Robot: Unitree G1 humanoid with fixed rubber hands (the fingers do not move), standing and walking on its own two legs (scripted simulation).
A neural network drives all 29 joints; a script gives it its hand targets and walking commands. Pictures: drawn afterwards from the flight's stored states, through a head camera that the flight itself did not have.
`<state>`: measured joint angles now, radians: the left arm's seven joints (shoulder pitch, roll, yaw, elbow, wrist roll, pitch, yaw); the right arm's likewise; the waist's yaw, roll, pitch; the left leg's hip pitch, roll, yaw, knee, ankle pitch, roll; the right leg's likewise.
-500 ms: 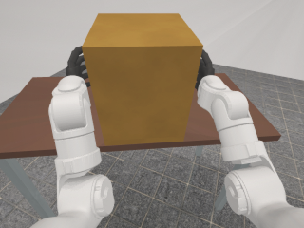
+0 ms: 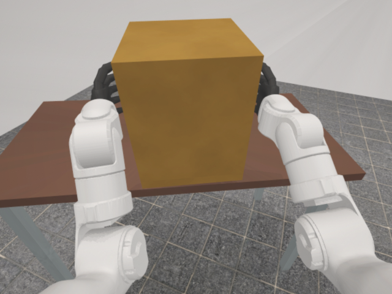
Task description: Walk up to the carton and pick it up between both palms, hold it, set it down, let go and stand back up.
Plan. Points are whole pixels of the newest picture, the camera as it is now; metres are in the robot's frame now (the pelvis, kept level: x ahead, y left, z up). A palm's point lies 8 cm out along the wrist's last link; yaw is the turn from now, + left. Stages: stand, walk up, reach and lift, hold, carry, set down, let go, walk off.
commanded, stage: hold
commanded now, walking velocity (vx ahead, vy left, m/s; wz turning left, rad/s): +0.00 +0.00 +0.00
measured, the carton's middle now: (187, 102) +0.40 +0.01 +0.25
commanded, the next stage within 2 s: none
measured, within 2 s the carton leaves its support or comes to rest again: neither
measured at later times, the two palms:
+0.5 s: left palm (104, 105) +0.36 +0.15 +0.27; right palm (266, 99) +0.36 -0.14 +0.27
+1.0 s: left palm (104, 105) +0.36 +0.15 +0.27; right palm (266, 99) +0.36 -0.14 +0.27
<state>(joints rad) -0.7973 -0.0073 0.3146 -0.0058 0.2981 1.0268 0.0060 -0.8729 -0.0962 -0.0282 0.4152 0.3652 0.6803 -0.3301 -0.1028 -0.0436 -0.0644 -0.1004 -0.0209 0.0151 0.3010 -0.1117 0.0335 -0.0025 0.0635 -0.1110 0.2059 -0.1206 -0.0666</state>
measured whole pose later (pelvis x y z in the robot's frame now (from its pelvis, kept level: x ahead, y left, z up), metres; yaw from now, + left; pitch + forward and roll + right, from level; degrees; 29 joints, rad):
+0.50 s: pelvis +0.00 +0.01 +0.00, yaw +0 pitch -5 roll -1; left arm -0.81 -0.02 0.31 0.02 0.29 1.02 0.03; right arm -0.90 -0.11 -0.04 0.46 0.35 0.68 -0.31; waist -0.10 -0.03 -0.07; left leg -0.11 -0.02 0.02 0.31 -0.11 0.04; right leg -0.01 0.06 -0.10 0.20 -0.11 -0.06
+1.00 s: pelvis +0.00 +0.00 +0.00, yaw +0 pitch -5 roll -1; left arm -0.82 -0.01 0.31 0.04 0.29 1.01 0.03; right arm -0.91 -0.11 -0.04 0.48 0.35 0.67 -0.30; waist -0.10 -0.03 -0.07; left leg -0.11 -0.02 0.02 0.31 -0.11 0.04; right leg -0.01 0.06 -0.10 0.20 -0.11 -0.06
